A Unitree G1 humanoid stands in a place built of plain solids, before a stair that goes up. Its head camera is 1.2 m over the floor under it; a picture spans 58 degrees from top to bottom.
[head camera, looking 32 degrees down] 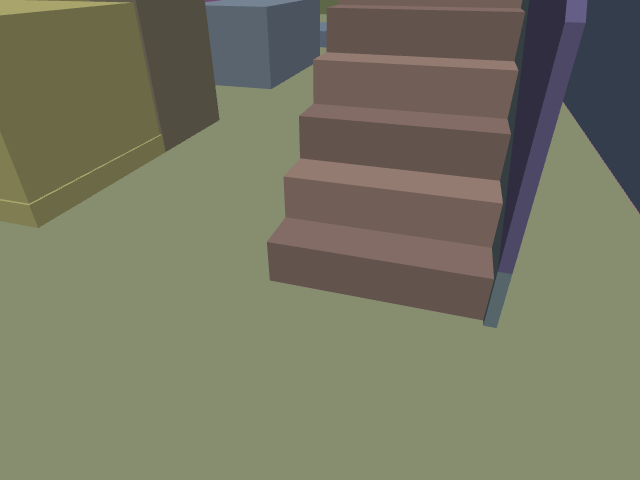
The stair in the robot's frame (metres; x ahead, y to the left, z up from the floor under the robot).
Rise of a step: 0.21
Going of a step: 0.23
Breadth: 0.93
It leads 17 degrees to the right of straight ahead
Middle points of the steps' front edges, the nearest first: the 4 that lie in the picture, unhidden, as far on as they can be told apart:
1.44 -0.21 0.21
1.66 -0.28 0.42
1.88 -0.35 0.62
2.09 -0.41 0.83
